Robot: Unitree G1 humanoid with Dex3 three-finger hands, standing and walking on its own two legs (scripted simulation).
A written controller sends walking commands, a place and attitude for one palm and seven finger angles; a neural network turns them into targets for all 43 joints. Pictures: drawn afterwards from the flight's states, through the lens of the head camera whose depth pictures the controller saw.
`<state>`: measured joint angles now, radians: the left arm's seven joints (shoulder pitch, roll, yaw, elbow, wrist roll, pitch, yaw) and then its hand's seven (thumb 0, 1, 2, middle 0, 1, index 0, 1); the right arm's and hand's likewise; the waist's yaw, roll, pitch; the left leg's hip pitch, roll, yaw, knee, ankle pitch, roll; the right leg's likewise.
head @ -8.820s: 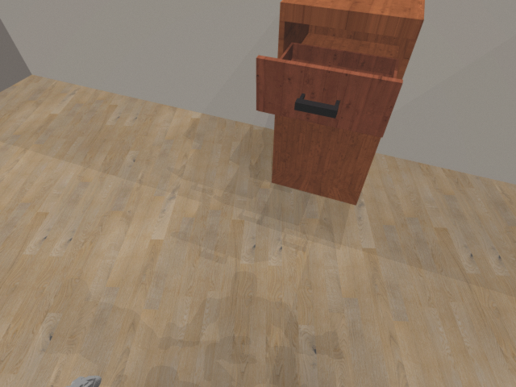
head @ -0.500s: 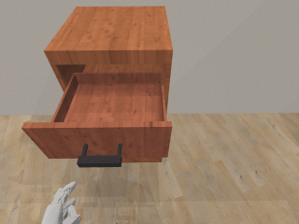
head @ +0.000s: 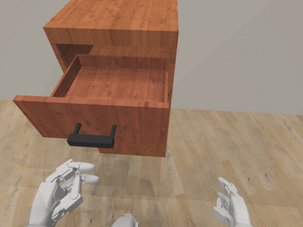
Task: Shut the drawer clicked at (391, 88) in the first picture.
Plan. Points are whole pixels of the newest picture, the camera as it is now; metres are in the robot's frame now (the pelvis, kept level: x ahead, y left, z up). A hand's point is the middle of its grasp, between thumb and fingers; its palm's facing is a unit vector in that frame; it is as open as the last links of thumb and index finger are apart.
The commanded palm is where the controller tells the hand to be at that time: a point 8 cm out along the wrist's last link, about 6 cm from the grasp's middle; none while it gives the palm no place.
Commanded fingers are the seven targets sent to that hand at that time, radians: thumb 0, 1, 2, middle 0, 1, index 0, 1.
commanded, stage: raise the hand and make a fist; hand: left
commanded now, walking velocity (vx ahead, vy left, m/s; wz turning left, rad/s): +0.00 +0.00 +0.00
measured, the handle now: (93, 134) +0.35 +0.20 +0.04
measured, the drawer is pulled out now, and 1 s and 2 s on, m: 0.29 0.29 0.29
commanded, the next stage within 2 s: bring the fist close to the handle in 1.22 s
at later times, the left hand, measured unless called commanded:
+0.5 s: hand (75, 194) +0.17 +0.17 +0.10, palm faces +0.00 -1.00 -0.01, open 3.1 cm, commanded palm +0.13 +0.22 +0.11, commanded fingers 0.00 0.90 0.90 -1.40 -1.60 -1.40 -1.60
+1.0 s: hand (73, 191) +0.17 +0.16 +0.13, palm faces -0.01 -1.00 -0.01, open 3.3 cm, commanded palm +0.13 +0.21 +0.14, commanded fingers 0.00 0.90 0.90 -1.40 -1.60 -1.40 -1.60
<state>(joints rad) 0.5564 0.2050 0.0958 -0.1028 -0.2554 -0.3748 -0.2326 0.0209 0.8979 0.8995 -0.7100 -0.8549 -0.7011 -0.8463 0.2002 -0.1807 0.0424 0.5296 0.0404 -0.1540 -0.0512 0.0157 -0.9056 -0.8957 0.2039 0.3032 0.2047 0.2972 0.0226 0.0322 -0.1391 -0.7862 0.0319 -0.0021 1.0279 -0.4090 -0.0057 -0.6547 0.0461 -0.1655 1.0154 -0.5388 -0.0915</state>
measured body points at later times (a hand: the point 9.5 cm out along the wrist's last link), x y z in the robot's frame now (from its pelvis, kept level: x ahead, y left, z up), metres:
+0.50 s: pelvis +0.01 +0.03 +0.01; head +0.03 +0.02 +0.46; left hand +0.17 +0.22 +0.11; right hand +0.20 -0.21 -0.04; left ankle +0.06 +0.12 -0.67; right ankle -0.01 -0.05 -0.67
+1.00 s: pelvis +0.02 +0.04 +0.02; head +0.01 +0.03 +0.47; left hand +0.16 +0.21 +0.13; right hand +0.20 -0.18 -0.03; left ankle +0.06 +0.12 -0.67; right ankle -0.01 -0.05 -0.67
